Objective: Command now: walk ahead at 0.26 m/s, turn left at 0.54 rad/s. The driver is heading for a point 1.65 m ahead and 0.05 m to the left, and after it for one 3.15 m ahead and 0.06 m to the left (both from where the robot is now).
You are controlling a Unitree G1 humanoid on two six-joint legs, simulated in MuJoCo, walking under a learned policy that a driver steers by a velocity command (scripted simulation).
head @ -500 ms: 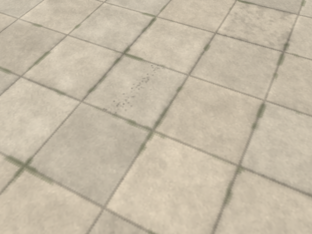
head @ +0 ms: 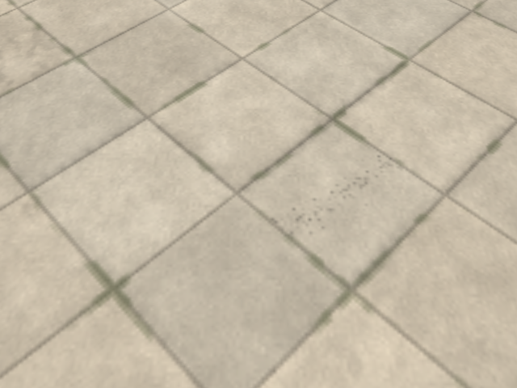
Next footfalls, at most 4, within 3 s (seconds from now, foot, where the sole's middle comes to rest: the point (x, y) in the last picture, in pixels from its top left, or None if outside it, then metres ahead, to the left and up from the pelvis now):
0.38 right None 0.27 -0.12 -0.76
0.70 left None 0.15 0.10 -0.76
1.06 right None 0.21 -0.16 -0.76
1.46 left None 0.23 0.07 -0.76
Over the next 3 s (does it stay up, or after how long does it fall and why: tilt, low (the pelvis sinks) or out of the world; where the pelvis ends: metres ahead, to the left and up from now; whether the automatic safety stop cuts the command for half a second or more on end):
stays up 0.16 0.02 0.03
